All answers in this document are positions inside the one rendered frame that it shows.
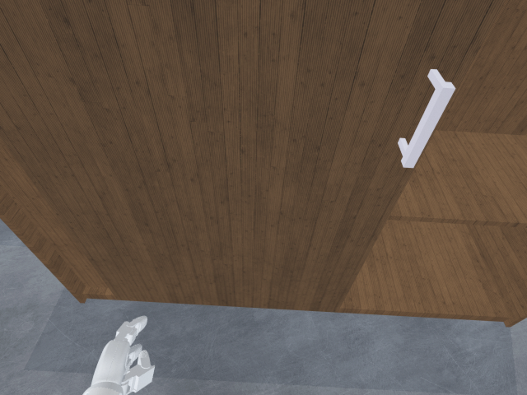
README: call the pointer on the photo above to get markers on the handle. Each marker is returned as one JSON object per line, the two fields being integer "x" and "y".
{"x": 435, "y": 108}

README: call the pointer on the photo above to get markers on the wardrobe door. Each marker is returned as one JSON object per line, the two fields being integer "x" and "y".
{"x": 19, "y": 186}
{"x": 226, "y": 152}

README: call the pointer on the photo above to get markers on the robot left hand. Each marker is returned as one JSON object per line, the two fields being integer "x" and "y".
{"x": 117, "y": 356}

